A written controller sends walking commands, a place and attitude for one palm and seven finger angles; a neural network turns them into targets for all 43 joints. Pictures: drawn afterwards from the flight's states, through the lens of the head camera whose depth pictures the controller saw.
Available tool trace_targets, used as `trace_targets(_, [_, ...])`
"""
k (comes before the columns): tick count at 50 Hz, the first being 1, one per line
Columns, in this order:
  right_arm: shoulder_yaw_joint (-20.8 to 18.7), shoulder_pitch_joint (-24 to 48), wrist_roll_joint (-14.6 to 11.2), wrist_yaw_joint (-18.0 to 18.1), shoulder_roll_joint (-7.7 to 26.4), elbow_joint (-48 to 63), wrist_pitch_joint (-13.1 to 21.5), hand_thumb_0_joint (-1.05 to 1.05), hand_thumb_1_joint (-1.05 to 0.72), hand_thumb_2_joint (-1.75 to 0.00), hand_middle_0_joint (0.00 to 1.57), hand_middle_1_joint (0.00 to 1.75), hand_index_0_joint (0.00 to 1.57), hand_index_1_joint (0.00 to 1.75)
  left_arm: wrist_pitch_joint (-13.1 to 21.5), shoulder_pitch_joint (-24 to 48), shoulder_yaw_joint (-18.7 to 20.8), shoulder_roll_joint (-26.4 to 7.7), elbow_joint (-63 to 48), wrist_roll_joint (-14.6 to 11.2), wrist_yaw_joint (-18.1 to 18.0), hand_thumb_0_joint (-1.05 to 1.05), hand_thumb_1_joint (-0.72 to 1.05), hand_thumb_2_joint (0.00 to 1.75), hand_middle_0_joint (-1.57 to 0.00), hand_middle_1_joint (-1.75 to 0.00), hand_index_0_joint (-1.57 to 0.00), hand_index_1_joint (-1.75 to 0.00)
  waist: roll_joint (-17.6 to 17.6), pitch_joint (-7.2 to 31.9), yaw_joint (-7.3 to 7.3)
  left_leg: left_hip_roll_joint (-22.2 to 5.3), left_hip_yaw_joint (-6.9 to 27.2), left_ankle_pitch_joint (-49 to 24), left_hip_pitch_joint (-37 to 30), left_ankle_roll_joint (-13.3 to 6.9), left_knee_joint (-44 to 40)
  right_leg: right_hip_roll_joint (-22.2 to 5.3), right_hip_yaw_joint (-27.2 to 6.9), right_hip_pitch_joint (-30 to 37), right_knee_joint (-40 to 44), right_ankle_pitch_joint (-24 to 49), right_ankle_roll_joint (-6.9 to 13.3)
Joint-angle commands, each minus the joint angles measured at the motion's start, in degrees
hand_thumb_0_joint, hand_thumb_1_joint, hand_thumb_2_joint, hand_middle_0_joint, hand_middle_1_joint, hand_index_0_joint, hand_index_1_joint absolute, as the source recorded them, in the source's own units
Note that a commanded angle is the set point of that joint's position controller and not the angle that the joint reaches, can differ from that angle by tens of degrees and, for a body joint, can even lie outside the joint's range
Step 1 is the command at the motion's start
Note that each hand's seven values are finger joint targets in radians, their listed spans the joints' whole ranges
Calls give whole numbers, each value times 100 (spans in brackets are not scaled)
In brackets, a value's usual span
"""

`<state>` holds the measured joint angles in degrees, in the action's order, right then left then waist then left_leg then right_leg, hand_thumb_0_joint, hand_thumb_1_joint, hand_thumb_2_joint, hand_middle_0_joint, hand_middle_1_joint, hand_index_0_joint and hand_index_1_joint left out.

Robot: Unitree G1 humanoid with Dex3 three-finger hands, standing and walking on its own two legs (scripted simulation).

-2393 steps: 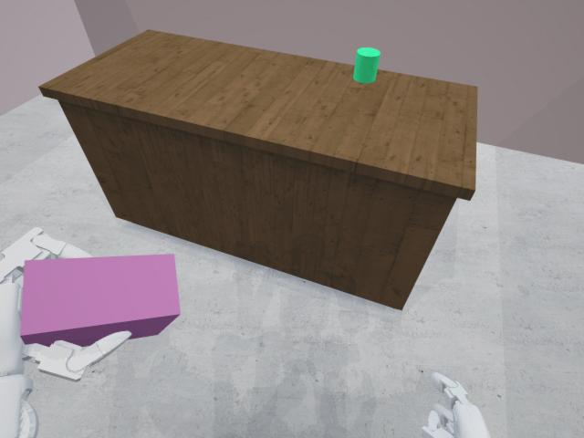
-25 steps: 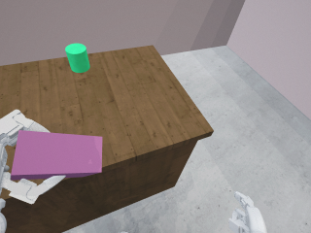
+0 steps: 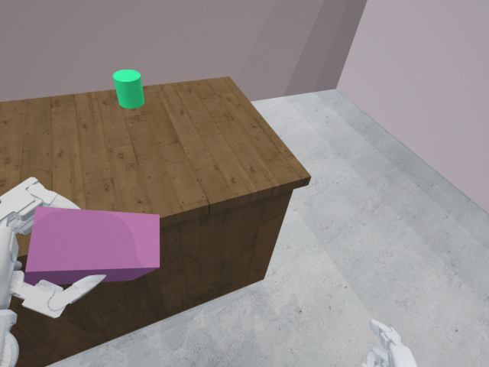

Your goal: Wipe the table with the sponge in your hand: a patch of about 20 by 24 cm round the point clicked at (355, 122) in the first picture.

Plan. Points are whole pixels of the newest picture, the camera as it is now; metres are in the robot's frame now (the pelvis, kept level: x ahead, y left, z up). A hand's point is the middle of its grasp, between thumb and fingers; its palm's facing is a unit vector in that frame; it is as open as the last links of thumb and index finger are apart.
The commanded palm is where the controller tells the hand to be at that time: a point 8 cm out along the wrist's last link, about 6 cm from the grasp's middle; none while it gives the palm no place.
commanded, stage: stop stepping back and stand still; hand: left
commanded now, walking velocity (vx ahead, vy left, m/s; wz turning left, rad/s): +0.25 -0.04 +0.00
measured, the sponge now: (111, 250) +0.23 +0.19 +0.14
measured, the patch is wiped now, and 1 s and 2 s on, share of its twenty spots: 1.00 1.00 1.00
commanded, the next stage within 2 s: stand and wait in 1.58 s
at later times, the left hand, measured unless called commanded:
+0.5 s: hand out of the picture +0.10 +0.25 +0.16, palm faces +0.39 -0.85 -0.35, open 10.1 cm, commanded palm +0.05 +0.28 +0.19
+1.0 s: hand out of the picture +0.08 +0.23 +0.17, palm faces +0.42 -0.82 -0.39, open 10.1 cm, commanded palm +0.03 +0.27 +0.19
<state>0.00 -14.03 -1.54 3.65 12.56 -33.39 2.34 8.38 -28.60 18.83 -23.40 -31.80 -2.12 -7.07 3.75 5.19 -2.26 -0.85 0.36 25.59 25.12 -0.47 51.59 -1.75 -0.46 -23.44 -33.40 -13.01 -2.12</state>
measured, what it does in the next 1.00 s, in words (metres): walks backwards: left foot, then right foot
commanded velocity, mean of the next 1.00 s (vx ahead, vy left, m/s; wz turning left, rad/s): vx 0.15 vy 0.01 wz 0.00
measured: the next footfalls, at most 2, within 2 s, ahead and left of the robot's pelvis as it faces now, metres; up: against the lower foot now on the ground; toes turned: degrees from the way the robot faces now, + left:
left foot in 0.04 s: -0.06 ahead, +0.11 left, +0.00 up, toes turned +3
right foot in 0.26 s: +0.03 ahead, -0.10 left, +0.00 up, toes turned -1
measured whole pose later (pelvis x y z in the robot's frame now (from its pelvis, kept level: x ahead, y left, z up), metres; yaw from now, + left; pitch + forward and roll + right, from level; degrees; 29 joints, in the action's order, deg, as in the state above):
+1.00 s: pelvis -0.12 -0.02 +0.00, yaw +2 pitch -1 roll +0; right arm -0.4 -14.5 -1.3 4.7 13.0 -35.6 6.0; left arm 6.2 -28.8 19.0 -22.3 -27.9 -2.6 -8.6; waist 0.9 2.7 -1.3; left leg -1.1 -1.4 16.6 17.3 -0.5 35.2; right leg 0.6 2.2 -18.4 -36.4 -19.2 0.4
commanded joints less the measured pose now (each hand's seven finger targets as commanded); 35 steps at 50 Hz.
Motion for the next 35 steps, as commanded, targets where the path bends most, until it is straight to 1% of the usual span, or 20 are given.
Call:
trace_targets(1, [-353, 528, -11, 117, 902, 1033, 496, 0, -90, -90, 20, 30, 20, 30, 285, 550, 817, -885, -1497, -122, -272, 0, 10, 130, -120, -160, -120, -160, -1929, 394, 98, -1089, 956, -1506, -1499, -470, -3215, -18, 97, -561, -1497, -329, 301])
trace_targets(2, [-443, 487, -37, 103, 940, 1068, 514, 0, -90, -90, 20, 30, 20, 30, 262, 548, 818, -922, -1590, -87, -278, 0, 10, 130, -120, -160, -120, -160, -2312, 465, 101, -1543, 1403, -2465, -1859, -658, -3144, 333, 260, -1185, -2314, -1581, 152])
trace_targets(4, [-328, 389, 51, -38, 706, 799, 573, 0, -90, -90, 20, 30, 20, 30, 151, 675, 649, -791, -1587, -6, -265, 0, 10, 130, -120, -160, -120, -160, -2127, 59, -77, -1561, 2049, -2421, -1123, -1021, -3137, 52, -343, -1524, -3102, -1242, 91])
trace_targets(6, [-302, 416, -30, -182, 730, 570, 671, 0, -90, -90, 20, 30, 20, 30, 105, 557, 524, -656, -1217, 18, -173, 0, 10, 130, -120, -160, -120, -160, -1360, -279, 106, -1443, 1364, -1566, -468, -889, -3167, -123, -253, -976, -2384, -808, 121])
trace_targets(11, [-185, 620, 26, -97, 862, 564, 585, 0, -90, -90, 20, 30, 20, 30, 23, 1151, 405, -612, -547, 82, -63, 0, 10, 130, -120, -160, -120, -160, -904, -371, 211, -788, 569, 1420, 872, -500, -2027, 296, 415, 1465, 197, -211, 187])
trace_targets(12, [-199, 631, 20, -99, 851, 575, 557, 0, -90, -90, 20, 30, 20, 30, -3, 1269, 369, -646, -450, 114, -32, 0, 10, 130, -120, -160, -120, -160, -380, -433, 143, -332, 167, 1324, 763, -394, -991, 43, 138, 1154, 706, -209, 382])
trace_targets(13, [-223, 747, 23, -88, 773, 632, 508, 0, -90, -90, 20, 30, 20, 30, 27, 1435, 446, -780, -540, 68, -16, 0, 10, 130, -120, -160, -120, -160, 374, -373, 131, 33, -174, 1092, 653, -262, 391, -590, -895, 630, 1325, -813, 756])
trace_targets(14, [-306, 544, -37, -98, 737, 584, 507, 0, -90, -90, 20, 30, 20, 30, 26, 1272, 541, -845, -431, 19, -16, 0, 10, 130, -120, -160, -120, -160, 1243, 21, 102, 227, -127, 632, 386, -179, 1530, -1403, -2332, 219, 2047, -1576, 1184])
trace_targets(15, [-313, 481, -36, -151, 806, 511, 498, 0, -90, -90, 20, 30, 20, 30, 83, 1363, 442, -811, -626, -20, 23, 0, 10, 130, -120, -160, -120, -160, 1265, 25, 83, 84, 245, 20, 167, -140, 1999, -1549, -2566, -216, 2228, -1397, 1352])
trace_targets(17, [-199, 621, -52, -181, 625, 417, 398, 0, -90, -90, 20, 30, 20, 30, 102, 1360, 556, -919, -842, -40, 37, 0, 10, 130, -120, -160, -120, -160, 151, -262, -45, -400, 507, 45, -544, -269, 1104, -1572, -1776, -1269, 1852, -1492, 1241])
trace_targets(20, [-60, 690, 3, -52, 601, 452, 393, 0, -90, -90, 20, 30, 20, 30, 34, 1016, 572, -872, -962, -57, -67, 0, 10, 130, -120, -160, -120, -160, -460, -78, -14, -142, -116, 172, -1375, -365, -1363, -770, -528, -1394, 972, -2036, 783])
trace_targets(21, [-86, 651, 37, 8, 704, 532, 449, 0, -90, -90, 20, 30, 20, 30, 38, 953, 667, -920, -1021, -62, -107, 0, 10, 130, -120, -160, -120, -160, -1092, -13, 0, -301, 265, 656, -1270, -489, -2387, -349, -265, -1101, 96, -2045, 653])
trace_targets(22, [-151, 609, 66, 45, 866, 686, 492, 0, -90, -90, 20, 30, 20, 30, 25, 791, 729, -907, -1011, -68, -156, 0, 10, 130, -120, -160, -120, -160, -2315, -11, 36, -1117, 1728, 1416, -1225, -817, -3541, 398, 302, -1159, -1643, -1691, 388])
trace_targets(23, [-137, 653, 8, 11, 699, 727, 575, 0, -90, -90, 20, 30, 20, 30, 54, 999, 738, -963, -1194, -12, -161, 0, 10, 130, -120, -160, -120, -160, -2534, -169, 6, -1687, 2354, 1574, -449, -1244, -4124, 548, 260, -1182, -3059, -1576, 197])
trace_targets(24, [-124, 575, 13, -68, 569, 596, 633, 0, -90, -90, 20, 30, 20, 30, 43, 1168, 700, -978, -1070, 77, -132, 0, 10, 130, -120, -160, -120, -160, -2071, -566, -59, -1705, 2564, 1242, -137, -1312, -4169, 290, -175, -1558, -3864, -1199, 209])
trace_targets(26, [-124, 434, -35, -165, 570, 343, 718, 0, -90, -90, 20, 30, 20, 30, 13, 864, 581, -760, -523, 36, -83, 0, 10, 130, -120, -160, -120, -160, -847, -693, 89, -1619, 1934, 495, -223, -1215, -3735, -45, -307, -1528, -3386, -872, 167])
trace_targets(32, [-140, 600, 30, -27, 826, 579, 718, 0, -90, -90, 20, 30, 20, 30, 0, 909, 405, -611, -421, 40, -52, 0, 10, 130, -120, -160, -120, -160, -1045, -330, 238, -730, 539, 1148, 432, -531, -2473, 321, 635, 1486, 511, -408, 239])
trace_targets(33, [-174, 638, 35, -24, 778, 566, 678, 0, -90, -90, 20, 30, 20, 30, 20, 931, 375, -598, -402, 42, -36, 0, 10, 130, -120, -160, -120, -160, -300, -265, 275, -354, 102, 972, 674, -410, -1297, -36, 185, 1675, 1044, -416, 463])
trace_targets(34, [-225, 641, 31, -34, 702, 579, 622, 0, -90, -90, 20, 30, 20, 30, 37, 911, 491, -746, -345, 34, -26, 0, 10, 130, -120, -160, -120, -160, 810, -224, 244, 49, -265, 632, 932, -232, 265, -979, -1347, 1456, 1787, -989, 898])
trace_targets(35, [-217, 695, 2, -44, 601, 640, 646, 0, -90, -90, 20, 30, 20, 30, 99, 1144, 499, -801, -634, -23, -42, 0, 10, 130, -120, -160, -120, -160, 1119, -59, 191, 62, -90, 267, 977, -155, 1117, -1828, -2552, 1159, 2356, -1484, 1263])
